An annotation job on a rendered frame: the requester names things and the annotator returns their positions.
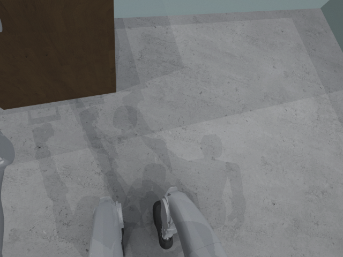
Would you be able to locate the robot right shin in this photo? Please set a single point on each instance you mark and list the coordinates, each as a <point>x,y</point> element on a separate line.
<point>168,229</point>

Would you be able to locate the cabinet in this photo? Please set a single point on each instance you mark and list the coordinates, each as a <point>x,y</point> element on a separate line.
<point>55,50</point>

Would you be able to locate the robot right thigh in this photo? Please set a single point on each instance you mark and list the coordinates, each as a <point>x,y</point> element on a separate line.
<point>196,235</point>

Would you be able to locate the left robot upper arm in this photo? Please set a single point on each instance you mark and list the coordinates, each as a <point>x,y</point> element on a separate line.
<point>7,156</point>

